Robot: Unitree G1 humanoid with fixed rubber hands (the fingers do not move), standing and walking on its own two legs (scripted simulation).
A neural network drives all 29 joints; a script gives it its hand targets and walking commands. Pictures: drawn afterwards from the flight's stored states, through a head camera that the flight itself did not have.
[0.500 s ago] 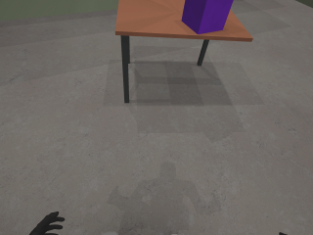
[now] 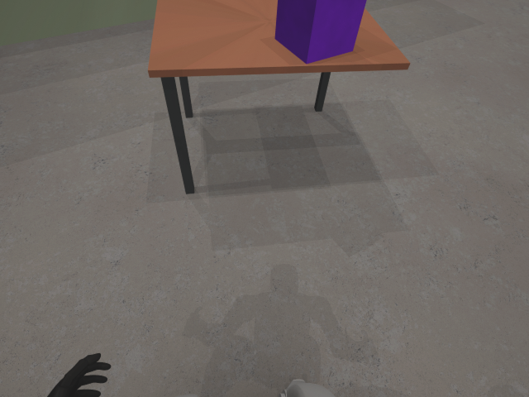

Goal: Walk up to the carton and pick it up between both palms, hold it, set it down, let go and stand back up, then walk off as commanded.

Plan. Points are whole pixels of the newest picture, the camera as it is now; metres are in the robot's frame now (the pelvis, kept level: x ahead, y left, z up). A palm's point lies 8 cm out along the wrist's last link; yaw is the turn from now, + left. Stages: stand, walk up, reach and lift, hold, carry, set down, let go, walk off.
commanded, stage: walk up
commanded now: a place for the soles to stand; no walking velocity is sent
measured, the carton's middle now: (319, 8) +1.26 -0.15 +0.04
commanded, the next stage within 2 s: none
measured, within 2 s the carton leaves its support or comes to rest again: neither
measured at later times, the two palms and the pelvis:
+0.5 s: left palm (87, 321) +0.25 +0.31 -0.11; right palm (498, 382) +0.17 -0.33 -0.04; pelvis +0.14 +0.01 +0.01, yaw +0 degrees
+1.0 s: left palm (144, 277) +0.34 +0.24 -0.12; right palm (497, 281) +0.33 -0.40 -0.05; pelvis +0.25 -0.07 +0.00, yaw +3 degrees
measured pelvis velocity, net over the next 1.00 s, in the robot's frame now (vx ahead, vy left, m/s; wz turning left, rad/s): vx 0.25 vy -0.07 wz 0.06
